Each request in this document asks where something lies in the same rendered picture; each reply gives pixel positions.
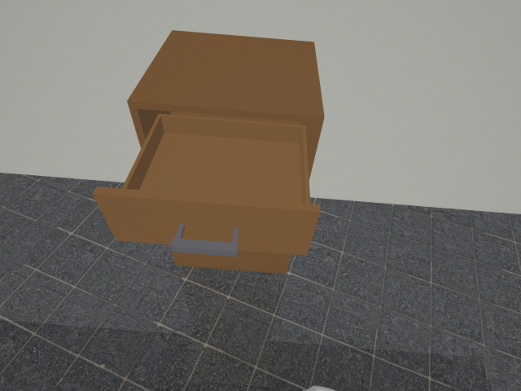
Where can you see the drawer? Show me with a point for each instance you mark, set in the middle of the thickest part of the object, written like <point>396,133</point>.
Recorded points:
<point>214,175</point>

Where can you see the cabinet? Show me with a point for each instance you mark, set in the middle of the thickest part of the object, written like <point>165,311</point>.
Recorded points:
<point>235,78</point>

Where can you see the handle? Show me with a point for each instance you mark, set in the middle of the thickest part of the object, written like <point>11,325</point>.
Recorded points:
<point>180,245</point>

